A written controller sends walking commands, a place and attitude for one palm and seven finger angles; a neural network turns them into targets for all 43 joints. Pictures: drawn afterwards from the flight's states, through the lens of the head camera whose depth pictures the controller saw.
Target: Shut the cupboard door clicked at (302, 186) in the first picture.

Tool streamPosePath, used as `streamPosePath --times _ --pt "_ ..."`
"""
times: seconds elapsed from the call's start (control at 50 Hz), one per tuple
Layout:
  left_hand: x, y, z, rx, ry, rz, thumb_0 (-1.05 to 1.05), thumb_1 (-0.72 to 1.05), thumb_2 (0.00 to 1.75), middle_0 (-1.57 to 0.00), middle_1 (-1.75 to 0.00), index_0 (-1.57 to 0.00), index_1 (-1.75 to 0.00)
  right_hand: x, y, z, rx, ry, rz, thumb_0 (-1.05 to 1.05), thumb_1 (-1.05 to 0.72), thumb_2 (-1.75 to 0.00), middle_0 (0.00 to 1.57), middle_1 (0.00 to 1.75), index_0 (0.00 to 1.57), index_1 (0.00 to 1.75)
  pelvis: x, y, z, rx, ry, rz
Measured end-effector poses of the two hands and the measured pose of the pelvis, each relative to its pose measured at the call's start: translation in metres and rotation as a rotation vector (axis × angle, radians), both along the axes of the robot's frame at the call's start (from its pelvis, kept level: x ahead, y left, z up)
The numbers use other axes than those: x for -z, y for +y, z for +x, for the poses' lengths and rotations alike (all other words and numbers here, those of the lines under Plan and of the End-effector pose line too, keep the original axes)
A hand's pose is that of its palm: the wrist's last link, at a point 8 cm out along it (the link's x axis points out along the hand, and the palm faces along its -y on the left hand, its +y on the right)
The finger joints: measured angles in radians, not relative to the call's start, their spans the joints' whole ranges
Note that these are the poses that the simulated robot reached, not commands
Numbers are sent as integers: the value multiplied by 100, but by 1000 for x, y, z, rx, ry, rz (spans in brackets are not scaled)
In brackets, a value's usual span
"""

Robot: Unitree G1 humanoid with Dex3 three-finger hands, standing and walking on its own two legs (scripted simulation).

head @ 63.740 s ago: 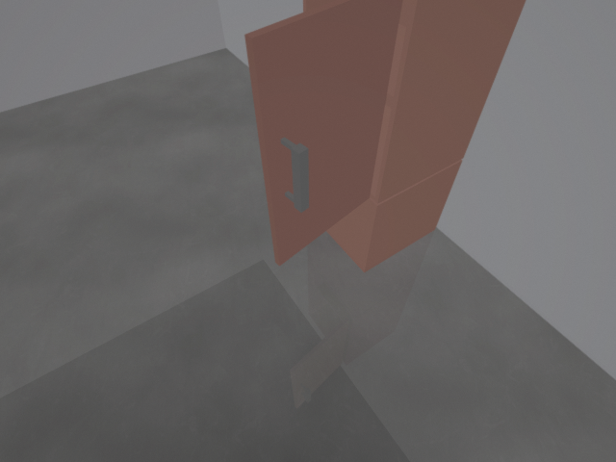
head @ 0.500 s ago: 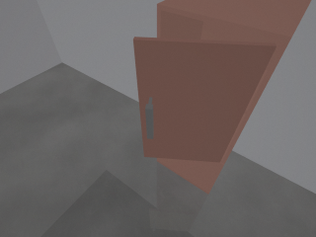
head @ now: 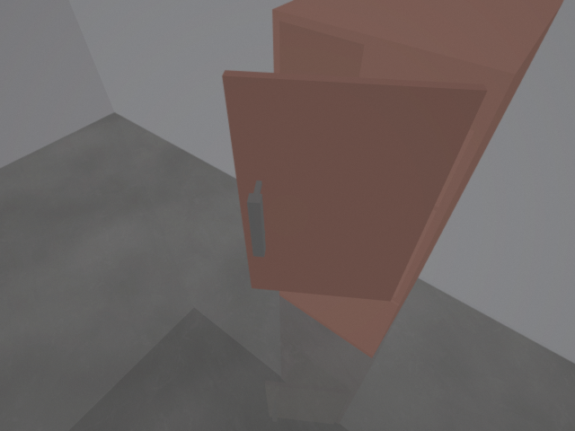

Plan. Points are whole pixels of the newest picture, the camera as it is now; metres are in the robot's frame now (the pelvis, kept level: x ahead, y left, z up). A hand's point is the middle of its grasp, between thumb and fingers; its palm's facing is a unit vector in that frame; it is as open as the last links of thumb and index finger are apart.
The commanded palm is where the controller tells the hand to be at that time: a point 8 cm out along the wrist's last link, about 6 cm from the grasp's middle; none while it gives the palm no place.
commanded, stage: shuffle to correct the standing spot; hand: left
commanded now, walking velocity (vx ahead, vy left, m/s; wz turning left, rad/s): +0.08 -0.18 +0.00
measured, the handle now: (258, 219) +0.50 +0.09 -0.04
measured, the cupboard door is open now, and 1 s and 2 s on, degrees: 31 31 31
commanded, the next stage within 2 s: come to a stop and stand still in 0.20 s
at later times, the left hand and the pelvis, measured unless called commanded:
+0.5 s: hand out of the picture +0.00 +0.10 -0.18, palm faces +0.09 -0.99 -0.14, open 7.4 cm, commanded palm none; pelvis +0.04 -0.05 +0.00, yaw +0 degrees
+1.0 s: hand out of the picture +0.04 +0.15 -0.17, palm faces +0.03 -0.98 -0.20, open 7.4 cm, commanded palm none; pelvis +0.04 -0.02 +0.00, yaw -1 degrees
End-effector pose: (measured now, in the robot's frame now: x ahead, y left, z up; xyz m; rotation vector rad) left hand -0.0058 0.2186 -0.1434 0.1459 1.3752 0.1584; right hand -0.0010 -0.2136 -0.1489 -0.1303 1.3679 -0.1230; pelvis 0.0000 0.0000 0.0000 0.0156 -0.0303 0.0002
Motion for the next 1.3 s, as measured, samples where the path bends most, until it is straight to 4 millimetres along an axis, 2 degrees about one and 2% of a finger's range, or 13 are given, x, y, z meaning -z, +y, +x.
streamPosePath --times 0.14,0.3,0.4,0.5,0.6,0.7,0.82,0.96,1.14,1.3 --pt "5 -15 1 -3 20 -17 1 91 90 -20 -30 -20 -30 4 -13 -7 26 30 -3 0 -91 -90 20 30 20 30 5 -15 6 6 7 10" --pt "8 -40 6 -40 34 -17 0 91 90 -20 -30 -20 -30 7 -47 -2 29 83 -34 0 -91 -90 20 30 20 30 10 -41 23 -10 35 -1" --pt "10 -58 2 -82 52 -39 0 91 90 -20 -29 -20 -30 -4 -63 27 1 65 -68 0 -91 -90 20 30 20 30 6 -50 30 -19 38 -9" --pt "11 -70 2 -72 70 -65 0 91 90 -20 -30 -20 -30 -6 -60 66 -4 -24 -61 0 -91 -90 20 30 20 30 4 -50 38 -5 29 -21" --pt "16 -67 17 -62 54 -69 0 90 90 -20 -30 -20 -30 -8 -54 94 3 -103 -70 0 -95 -90 20 30 20 30 6 -45 46 3 5 -22" --pt "12 -56 39 -37 3 -49 1 91 90 -20 -30 -20 -30 -12 -45 104 -12 -137 -62 0 -95 -90 20 30 20 30 3 -40 47 12 2 -14" --pt "3 -34 47 -18 -23 -9 1 92 90 -20 -30 -20 -30 -11 -39 95 -16 -125 -51 -1 -96 -90 20 30 20 30 0 -31 45 11 3 -12" --pt "-1 -21 44 -6 -14 6 1 91 90 -20 -29 -20 -30 -7 -33 64 -17 -38 -37 -1 -95 -90 20 30 20 30 -2 -24 43 9 8 -9" --pt "2 -25 33 1 40 -25 0 91 90 -20 -29 -20 -30 -5 -15 26 7 73 -3 0 -92 -90 20 30 20 30 -2 -19 45 12 16 -7" --pt "5 -35 30 -5 63 -56 0 91 90 -20 -29 -20 -30 -5 -2 19 21 94 14 0 -91 -90 20 30 20 30 -2 -15 49 12 19 -7"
